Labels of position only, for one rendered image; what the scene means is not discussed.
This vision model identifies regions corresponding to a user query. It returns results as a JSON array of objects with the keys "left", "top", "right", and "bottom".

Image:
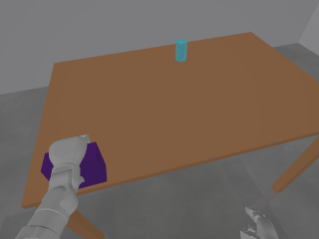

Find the left robot forearm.
[{"left": 15, "top": 162, "right": 81, "bottom": 239}]

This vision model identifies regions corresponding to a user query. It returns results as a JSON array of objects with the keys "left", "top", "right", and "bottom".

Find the table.
[{"left": 21, "top": 32, "right": 319, "bottom": 239}]

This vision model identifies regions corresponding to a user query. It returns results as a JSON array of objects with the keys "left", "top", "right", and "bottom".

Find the right robot hand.
[{"left": 240, "top": 206, "right": 278, "bottom": 239}]

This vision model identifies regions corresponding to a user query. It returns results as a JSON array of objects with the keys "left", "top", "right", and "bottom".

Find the left robot hand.
[{"left": 49, "top": 134, "right": 91, "bottom": 184}]

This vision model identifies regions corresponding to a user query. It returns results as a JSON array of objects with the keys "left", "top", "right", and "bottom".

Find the sponge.
[{"left": 41, "top": 142, "right": 107, "bottom": 189}]

